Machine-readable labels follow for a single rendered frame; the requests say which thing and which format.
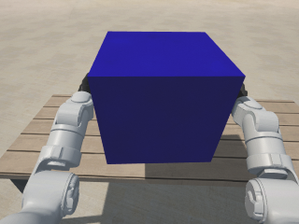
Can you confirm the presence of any table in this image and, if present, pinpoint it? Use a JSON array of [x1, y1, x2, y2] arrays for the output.
[[0, 94, 299, 194]]

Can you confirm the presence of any right robot hand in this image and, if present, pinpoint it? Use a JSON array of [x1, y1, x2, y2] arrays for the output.
[[231, 83, 248, 113]]

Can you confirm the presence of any carton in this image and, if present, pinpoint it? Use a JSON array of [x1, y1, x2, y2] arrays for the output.
[[87, 31, 246, 164]]

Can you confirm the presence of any left robot hand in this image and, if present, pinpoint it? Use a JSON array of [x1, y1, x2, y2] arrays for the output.
[[78, 73, 91, 94]]

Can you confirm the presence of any right robot forearm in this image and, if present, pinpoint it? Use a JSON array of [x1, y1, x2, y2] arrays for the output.
[[231, 96, 299, 186]]

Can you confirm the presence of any right robot upper arm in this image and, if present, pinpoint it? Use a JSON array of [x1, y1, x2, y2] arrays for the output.
[[245, 177, 299, 224]]

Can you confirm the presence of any left robot forearm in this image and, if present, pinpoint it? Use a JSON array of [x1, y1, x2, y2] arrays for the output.
[[21, 91, 94, 208]]

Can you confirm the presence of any left robot upper arm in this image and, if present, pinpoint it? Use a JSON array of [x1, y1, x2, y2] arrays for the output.
[[0, 170, 79, 224]]

